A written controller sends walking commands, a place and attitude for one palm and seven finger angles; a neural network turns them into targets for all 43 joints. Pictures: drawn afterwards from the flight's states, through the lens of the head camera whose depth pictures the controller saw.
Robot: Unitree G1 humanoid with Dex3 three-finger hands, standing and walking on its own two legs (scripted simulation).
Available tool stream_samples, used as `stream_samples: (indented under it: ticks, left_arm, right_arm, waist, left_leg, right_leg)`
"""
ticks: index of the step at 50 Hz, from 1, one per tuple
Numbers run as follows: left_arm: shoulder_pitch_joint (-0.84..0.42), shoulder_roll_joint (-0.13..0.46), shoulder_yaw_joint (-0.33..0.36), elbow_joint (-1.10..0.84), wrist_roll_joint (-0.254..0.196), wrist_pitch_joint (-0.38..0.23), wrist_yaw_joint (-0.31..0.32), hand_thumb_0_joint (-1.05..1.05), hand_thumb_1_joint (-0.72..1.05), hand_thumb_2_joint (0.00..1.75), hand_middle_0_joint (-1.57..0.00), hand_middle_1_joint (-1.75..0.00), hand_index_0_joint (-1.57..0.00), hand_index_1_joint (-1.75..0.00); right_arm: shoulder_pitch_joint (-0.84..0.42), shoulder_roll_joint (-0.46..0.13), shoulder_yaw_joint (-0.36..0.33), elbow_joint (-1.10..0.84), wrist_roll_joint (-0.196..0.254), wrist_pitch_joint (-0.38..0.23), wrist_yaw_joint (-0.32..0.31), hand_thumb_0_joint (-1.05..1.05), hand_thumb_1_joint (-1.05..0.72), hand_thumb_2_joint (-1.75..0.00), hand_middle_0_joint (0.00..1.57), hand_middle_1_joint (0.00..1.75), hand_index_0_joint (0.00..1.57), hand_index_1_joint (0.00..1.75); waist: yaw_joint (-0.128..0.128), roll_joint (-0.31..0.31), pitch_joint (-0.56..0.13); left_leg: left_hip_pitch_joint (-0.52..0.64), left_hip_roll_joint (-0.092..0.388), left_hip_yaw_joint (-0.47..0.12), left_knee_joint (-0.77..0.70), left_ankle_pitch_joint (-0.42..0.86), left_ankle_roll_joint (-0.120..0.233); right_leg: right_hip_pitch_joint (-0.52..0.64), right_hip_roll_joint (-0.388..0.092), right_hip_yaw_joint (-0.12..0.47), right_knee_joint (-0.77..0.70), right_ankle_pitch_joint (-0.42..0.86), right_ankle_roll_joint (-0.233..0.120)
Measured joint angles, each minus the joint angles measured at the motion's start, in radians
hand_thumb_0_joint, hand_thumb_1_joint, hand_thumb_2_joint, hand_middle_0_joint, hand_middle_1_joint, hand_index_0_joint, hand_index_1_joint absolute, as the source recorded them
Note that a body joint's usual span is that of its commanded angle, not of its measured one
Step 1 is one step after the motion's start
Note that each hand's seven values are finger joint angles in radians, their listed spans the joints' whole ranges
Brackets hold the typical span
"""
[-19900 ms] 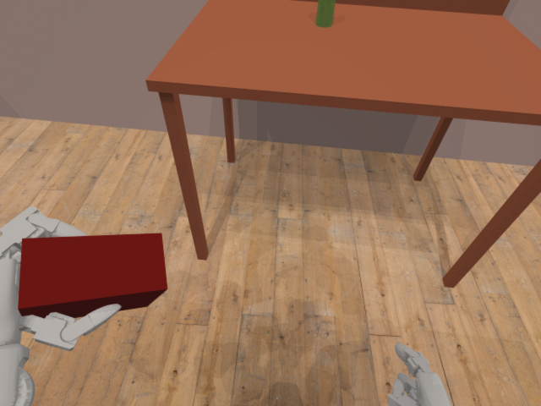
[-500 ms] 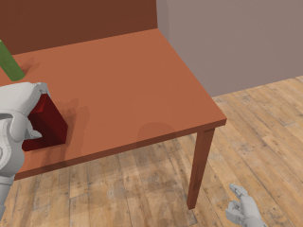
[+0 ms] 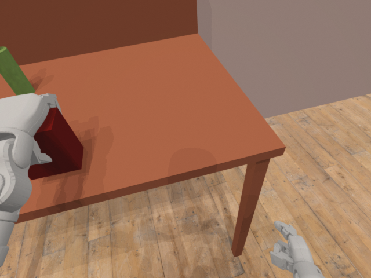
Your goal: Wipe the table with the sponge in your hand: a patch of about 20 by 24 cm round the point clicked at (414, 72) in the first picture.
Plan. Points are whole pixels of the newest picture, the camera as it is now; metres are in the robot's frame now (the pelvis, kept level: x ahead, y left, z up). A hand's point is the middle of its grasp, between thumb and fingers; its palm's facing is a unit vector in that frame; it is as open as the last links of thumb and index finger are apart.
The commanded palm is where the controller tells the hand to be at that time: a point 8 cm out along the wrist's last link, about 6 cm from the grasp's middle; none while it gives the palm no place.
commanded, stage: move the sponge above the wiping area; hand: left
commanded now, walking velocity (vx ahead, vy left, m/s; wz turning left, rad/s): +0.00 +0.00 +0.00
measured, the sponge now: (49, 151) +0.28 +0.35 +0.14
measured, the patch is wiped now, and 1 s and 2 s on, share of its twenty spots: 0.00 0.00 0.00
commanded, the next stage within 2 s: none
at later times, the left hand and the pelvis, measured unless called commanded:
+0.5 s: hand (35, 125) +0.29 +0.34 +0.21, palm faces +0.11 +0.05 -0.99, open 10.1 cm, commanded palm +0.25 +0.34 +0.27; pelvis +0.01 +0.00 +0.00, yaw +0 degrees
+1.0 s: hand (20, 126) +0.28 +0.36 +0.22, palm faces +0.12 +0.06 -0.99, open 10.1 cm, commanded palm +0.24 +0.35 +0.28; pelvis +0.01 +0.00 +0.00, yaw +0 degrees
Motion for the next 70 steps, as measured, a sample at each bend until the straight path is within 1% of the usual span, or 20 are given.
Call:
stream_samples:
  ticks: [8, 13, 17, 20, 25, 28, 31, 34, 37, 41, 44, 46, 49, 54, 56, 59, 62, 65, 67, 70]
  left_arm:
    - [-0.016, 0.0, -0.019, 0.014, 0.005, 0.061, -0.042, 0.0, -0.51, 1.03, -0.72, -1.33, -0.74, -1.34]
    - [-0.017, -0.01, -0.049, -0.014, 0.013, 0.027, -0.06, 0.0, -0.51, 1.03, -0.72, -1.33, -0.74, -1.33]
    - [-0.008, -0.008, -0.042, -0.047, 0.009, -0.009, -0.042, 0.0, -0.51, 1.03, -0.72, -1.32, -0.74, -1.33]
    - [-0.012, -0.001, -0.026, -0.049, 0.001, -0.012, -0.017, 0.0, -0.51, 1.03, -0.72, -1.32, -0.74, -1.33]
    - [-0.007, 0.023, 0.016, -0.029, -0.01, 0.049, -0.01, 0.0, -0.51, 1.03, -0.72, -1.33, -0.74, -1.33]
    - [0.007, 0.035, 0.028, -0.016, -0.012, 0.093, -0.037, 0.0, -0.51, 1.03, -0.72, -1.33, -0.74, -1.34]
    - [0.029, 0.039, 0.026, -0.016, -0.017, 0.11, -0.074, 0.0, -0.5, 1.03, -0.72, -1.33, -0.74, -1.34]
    - [0.042, 0.036, 0.009, -0.017, -0.015, 0.081, -0.102, 0.0, -0.5, 1.03, -0.72, -1.33, -0.74, -1.34]
    - [0.052, 0.033, -0.004, -0.037, -0.014, 0.017, -0.108, 0.0, -0.51, 1.03, -0.72, -1.33, -0.74, -1.34]
    - [0.061, 0.037, 0.01, -0.072, -0.023, -0.074, -0.066, 0.0, -0.51, 1.03, -0.72, -1.32, -0.74, -1.33]
    - [0.046, 0.049, 0.03, -0.067, -0.027, -0.09, -0.019, 0.0, -0.51, 1.03, -0.72, -1.32, -0.74, -1.33]
    - [0.029, 0.053, 0.046, -0.05, -0.034, -0.072, 0.006, 0.0, -0.51, 1.03, -0.72, -1.32, -0.74, -1.33]
    - [-0.004, 0.06, 0.058, 0.007, -0.035, -0.011, 0.014, 0.0, -0.51, 1.03, -0.72, -1.32, -0.74, -1.33]
    - [-0.035, 0.058, 0.037, 0.071, -0.02, 0.09, -0.059, 0.0, -0.5, 1.03, -0.72, -1.33, -0.74, -1.34]
    - [-0.015, 0.045, 0.017, 0.039, -0.017, 0.092, -0.093, 0.0, -0.5, 1.03, -0.72, -1.33, -0.74, -1.34]
    - [0.017, 0.017, -0.025, -0.025, -0.015, 0.042, -0.119, 0.0, -0.5, 1.03, -0.72, -1.33, -0.74, -1.34]
    - [0.048, 0.002, -0.048, -0.09, -0.014, -0.036, -0.103, 0.0, -0.51, 1.03, -0.72, -1.33, -0.74, -1.34]
    - [0.051, 0.004, -0.041, -0.122, -0.019, -0.09, -0.04, 0.0, -0.51, 1.03, -0.72, -1.33, -0.74, -1.33]
    - [0.036, 0.011, -0.025, -0.122, -0.022, -0.088, 0.009, 0.0, -0.51, 1.03, -0.72, -1.32, -0.74, -1.33]
    - [-0.007, 0.019, 0.001, -0.075, -0.032, -0.028, 0.066, 0.0, -0.51, 1.03, -0.73, -1.32, -0.74, -1.33]
  right_arm:
    - [0.002, -0.019, 0.0, 0.0, 0.01, 0.005, -0.006, 0.01, -0.9, -0.9, 0.2, 0.3, 0.21, 0.3]
    - [0.003, -0.016, 0.002, -0.003, 0.006, -0.007, -0.015, 0.01, -0.9, -0.9, 0.2, 0.3, 0.2, 0.3]
    - [0.001, -0.004, 0.004, -0.007, 0.002, -0.009, -0.013, 0.01, -0.9, -0.9, 0.2, 0.3, 0.2, 0.3]
    - [-0.003, 0.003, 0.005, -0.006, -0.001, -0.004, -0.005, 0.01, -0.9, -0.9, 0.2, 0.3, 0.21, 0.3]
    - [-0.01, -0.002, 0.005, -0.007, 0.001, 0.018, 0.009, 0.01, -0.9, -0.9, 0.2, 0.3, 0.21, 0.3]
    - [-0.009, -0.014, 0.003, -0.011, 0.009, 0.027, 0.009, 0.01, -0.9, -0.9, 0.2, 0.3, 0.21, 0.3]
    - [-0.005, -0.027, 0.0, -0.016, 0.014, 0.028, 0.001, 0.01, -0.9, -0.9, 0.2, 0.3, 0.21, 0.3]
    - [0.002, -0.035, 0.0, -0.018, 0.013, 0.018, -0.013, 0.01, -0.9, -0.9, 0.2, 0.3, 0.2, 0.3]
    - [0.01, -0.032, 0.001, -0.019, 0.01, 0.003, -0.028, 0.01, -0.9, -0.9, 0.2, 0.3, 0.2, 0.3]
    - [0.015, -0.015, 0.0, -0.016, 0.001, -0.012, -0.035, 0.01, -0.9, -0.9, 0.2, 0.3, 0.2, 0.3]
    - [0.012, -0.004, -0.001, -0.012, -0.001, -0.012, -0.028, 0.01, -0.9, -0.9, 0.2, 0.3, 0.2, 0.3]
    - [0.009, -0.002, -0.003, -0.007, 0.002, -0.007, -0.02, 0.01, -0.9, -0.9, 0.2, 0.3, 0.2, 0.3]
    - [0.0, -0.007, -0.001, 0.0, 0.005, 0.006, -0.011, 0.01, -0.9, -0.9, 0.2, 0.3, 0.21, 0.3]
    - [-0.001, -0.026, 0.0, -0.005, 0.016, 0.019, -0.009, 0.01, -0.9, -0.9, 0.2, 0.3, 0.21, 0.3]
    - [0.006, -0.032, -0.003, -0.012, 0.019, 0.016, -0.014, 0.01, -0.9, -0.9, 0.2, 0.3, 0.21, 0.3]
    - [0.015, -0.033, -0.001, -0.017, 0.015, 0.003, -0.022, 0.01, -0.9, -0.9, 0.2, 0.3, 0.2, 0.3]
    - [0.016, -0.019, 0.003, -0.02, 0.007, -0.01, -0.028, 0.01, -0.9, -0.9, 0.2, 0.3, 0.2, 0.3]
    - [0.014, 0.002, 0.005, -0.02, -0.002, -0.013, -0.022, 0.01, -0.9, -0.9, 0.2, 0.3, 0.2, 0.3]
    - [0.009, 0.011, 0.004, -0.015, 0.0, -0.011, -0.013, 0.01, -0.9, -0.9, 0.2, 0.3, 0.2, 0.3]
    - [-0.003, 0.014, 0.005, 0.0, 0.003, 0.005, 0.003, 0.01, -0.9, -0.9, 0.2, 0.3, 0.21, 0.3]
  waist:
    - [0.009, 0.007, 0.002]
    - [0.009, 0.003, 0.003]
    - [0.006, -0.004, 0.001]
    - [0.003, -0.006, -0.001]
    - [0.003, 0.001, -0.006]
    - [0.003, 0.007, -0.008]
    - [0.001, 0.011, -0.005]
    - [0.002, 0.009, 0.0]
    - [0.006, 0.001, 0.007]
    - [0.008, -0.013, 0.013]
    - [0.009, -0.016, 0.014]
    - [0.01, -0.012, 0.012]
    - [0.007, -0.002, 0.006]
    - [-0.002, 0.012, 0.002]
    - [-0.003, 0.016, -0.001]
    - [-0.002, 0.015, -0.003]
    - [0.0, 0.004, 0.001]
    - [0.005, -0.01, 0.006]
    - [0.014, -0.013, 0.008]
    - [0.02, -0.009, 0.005]
  left_leg:
    - [-0.008, -0.004, -0.01, 0.002, 0.001, 0.004]
    - [-0.008, -0.006, -0.015, 0.001, 0.0, 0.005]
    - [-0.002, -0.002, -0.01, 0.0, -0.004, 0.002]
    - [0.001, 0.001, -0.006, -0.002, -0.006, 0.0]
    - [-0.002, 0.006, 0.003, 0.001, -0.011, -0.003]
    - [-0.009, 0.006, 0.002, 0.007, -0.014, -0.002]
    - [-0.015, 0.004, -0.006, 0.014, -0.015, -0.001]
    - [-0.018, 0.001, -0.014, 0.022, -0.018, -0.001]
    - [-0.017, 0.002, -0.02, 0.029, -0.021, -0.002]
    - [-0.006, 0.006, -0.02, 0.031, -0.025, -0.005]
    - [0.0, 0.011, -0.015, 0.03, -0.027, -0.008]
    - [0.001, 0.013, -0.011, 0.029, -0.026, -0.009]
    - [-0.005, 0.012, -0.006, 0.026, -0.022, -0.008]
    - [-0.021, 0.003, -0.01, 0.021, -0.011, -0.002]
    - [-0.024, -0.001, -0.014, 0.021, -0.009, 0.001]
    - [-0.021, -0.007, -0.017, 0.022, -0.01, 0.005]
    - [-0.013, -0.006, -0.013, 0.022, -0.012, 0.004]
    - [-0.001, -0.001, -0.007, 0.017, -0.012, 0.0]
    - [0.005, 0.005, 0.0, 0.015, -0.013, -0.004]
    - [0.008, 0.011, 0.006, 0.01, -0.011, -0.007]
  right_leg:
    - [0.0, -0.005, -0.01, -0.006, 0.0, 0.003]
    - [0.001, -0.007, -0.015, -0.006, -0.002, 0.003]
    - [0.004, -0.002, -0.01, -0.007, -0.004, 0.001]
    - [0.005, 0.0, -0.006, -0.006, -0.006, -0.001]
    - [-0.003, 0.006, 0.003, -0.001, -0.008, -0.003]
    - [-0.009, 0.006, 0.002, 0.005, -0.011, -0.002]
    - [-0.011, 0.004, -0.006, 0.01, -0.015, -0.001]
    - [-0.01, 0.001, -0.014, 0.016, -0.02, -0.002]
    - [-0.006, 0.001, -0.02, 0.018, -0.022, -0.004]
    - [0.007, 0.006, -0.021, 0.014, -0.023, -0.007]
    - [0.012, 0.011, -0.015, 0.011, -0.02, -0.009]
    - [0.013, 0.013, -0.012, 0.007, -0.017, -0.009]
    - [0.004, 0.012, -0.007, 0.006, -0.012, -0.007]
    - [-0.012, 0.003, -0.011, 0.007, -0.008, -0.001]
    - [-0.014, -0.001, -0.014, 0.009, -0.008, 0.001]
    - [-0.011, -0.007, -0.017, 0.013, -0.012, 0.004]
    - [-0.006, -0.006, -0.013, 0.017, -0.015, 0.003]
    - [0.003, -0.001, -0.007, 0.014, -0.014, -0.001]
    - [0.007, 0.006, 0.0, 0.009, -0.01, -0.005]
    - [0.009, 0.011, 0.006, 0.002, -0.003, -0.006]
